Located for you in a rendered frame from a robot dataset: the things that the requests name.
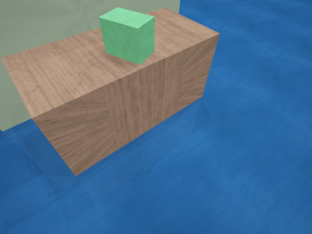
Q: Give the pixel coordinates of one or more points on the carton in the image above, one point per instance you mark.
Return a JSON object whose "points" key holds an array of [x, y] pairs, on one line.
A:
{"points": [[128, 34]]}

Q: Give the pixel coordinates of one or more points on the pedestal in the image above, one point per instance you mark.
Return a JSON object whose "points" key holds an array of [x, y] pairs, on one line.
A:
{"points": [[89, 103]]}

